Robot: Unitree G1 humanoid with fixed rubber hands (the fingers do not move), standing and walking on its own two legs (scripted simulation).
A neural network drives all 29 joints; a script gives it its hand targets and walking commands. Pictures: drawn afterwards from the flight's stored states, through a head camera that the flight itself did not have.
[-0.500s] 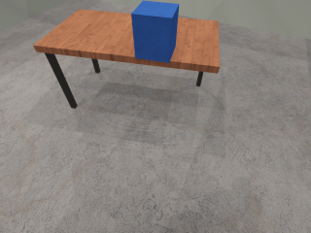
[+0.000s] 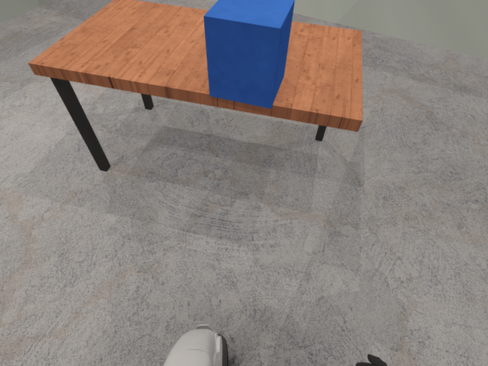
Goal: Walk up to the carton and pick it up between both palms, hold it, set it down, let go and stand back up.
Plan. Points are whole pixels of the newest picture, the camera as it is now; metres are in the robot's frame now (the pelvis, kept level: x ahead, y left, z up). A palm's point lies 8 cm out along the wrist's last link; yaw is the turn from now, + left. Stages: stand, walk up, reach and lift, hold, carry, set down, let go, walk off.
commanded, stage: walk up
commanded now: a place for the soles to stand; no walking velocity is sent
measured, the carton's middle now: (249, 50) +0.98 +0.05 +0.00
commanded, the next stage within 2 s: none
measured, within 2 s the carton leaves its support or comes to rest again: neither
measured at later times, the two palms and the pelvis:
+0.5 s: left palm (118, 350) +0.15 +0.23 -0.11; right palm (395, 335) +0.21 -0.26 -0.13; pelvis +0.17 -0.01 +0.01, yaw -2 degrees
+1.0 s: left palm (142, 197) +0.46 +0.27 -0.10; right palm (360, 249) +0.37 -0.23 -0.11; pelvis +0.36 +0.02 +0.01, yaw -3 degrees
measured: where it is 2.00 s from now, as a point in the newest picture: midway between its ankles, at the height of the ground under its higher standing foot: (250, 275)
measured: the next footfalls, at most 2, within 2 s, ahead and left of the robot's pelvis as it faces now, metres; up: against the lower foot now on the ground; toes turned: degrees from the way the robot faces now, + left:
right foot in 0.30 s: +0.20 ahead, -0.13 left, +0.00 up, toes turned -10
left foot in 0.68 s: +0.41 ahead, +0.17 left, +0.00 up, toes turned +7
